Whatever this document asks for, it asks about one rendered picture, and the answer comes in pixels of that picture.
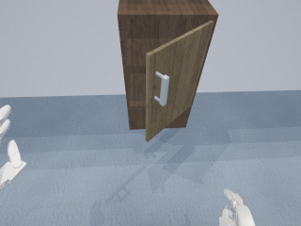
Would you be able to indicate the cupboard door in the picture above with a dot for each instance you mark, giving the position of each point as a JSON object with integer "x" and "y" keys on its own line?
{"x": 181, "y": 60}

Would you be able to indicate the robot right hand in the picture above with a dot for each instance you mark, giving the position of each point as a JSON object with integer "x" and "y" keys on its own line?
{"x": 240, "y": 215}

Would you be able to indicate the robot left hand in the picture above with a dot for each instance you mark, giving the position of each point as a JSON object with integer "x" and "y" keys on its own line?
{"x": 15, "y": 166}

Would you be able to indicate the handle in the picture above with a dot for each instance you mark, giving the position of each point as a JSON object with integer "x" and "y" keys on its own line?
{"x": 164, "y": 89}

